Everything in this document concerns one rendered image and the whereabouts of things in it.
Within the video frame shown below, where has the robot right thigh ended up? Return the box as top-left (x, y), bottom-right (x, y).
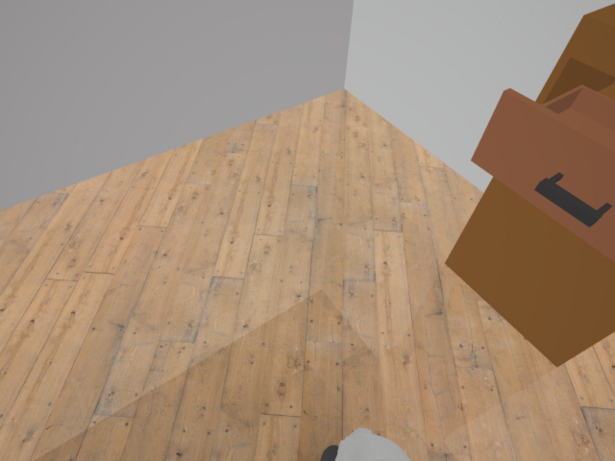
top-left (337, 433), bottom-right (411, 461)

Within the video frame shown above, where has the handle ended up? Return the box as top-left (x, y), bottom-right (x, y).
top-left (534, 173), bottom-right (612, 228)

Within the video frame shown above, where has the drawer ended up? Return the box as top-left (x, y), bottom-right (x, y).
top-left (471, 85), bottom-right (615, 262)

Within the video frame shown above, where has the cabinet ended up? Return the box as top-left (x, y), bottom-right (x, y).
top-left (445, 4), bottom-right (615, 368)

